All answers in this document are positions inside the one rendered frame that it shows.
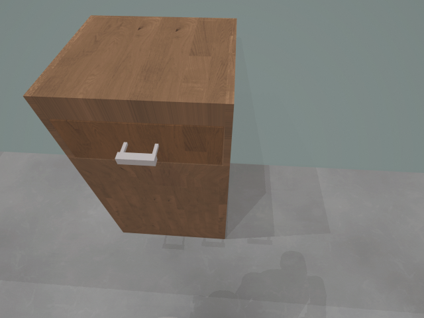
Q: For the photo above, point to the cabinet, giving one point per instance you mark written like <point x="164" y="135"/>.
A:
<point x="165" y="70"/>

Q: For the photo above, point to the handle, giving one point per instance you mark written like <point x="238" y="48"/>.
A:
<point x="140" y="159"/>

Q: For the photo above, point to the drawer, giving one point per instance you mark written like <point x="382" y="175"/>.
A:
<point x="196" y="144"/>

